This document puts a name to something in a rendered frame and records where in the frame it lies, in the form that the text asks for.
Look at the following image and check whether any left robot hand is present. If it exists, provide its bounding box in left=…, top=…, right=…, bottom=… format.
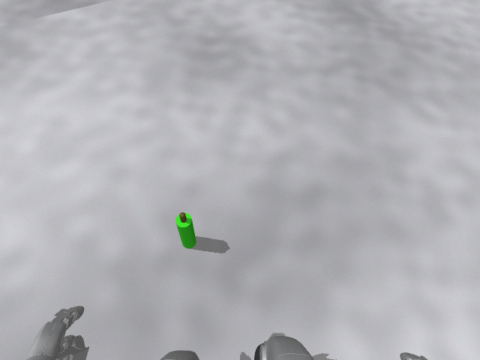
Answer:
left=26, top=306, right=89, bottom=360

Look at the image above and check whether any bottle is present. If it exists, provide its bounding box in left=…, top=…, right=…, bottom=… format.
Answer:
left=175, top=212, right=196, bottom=248

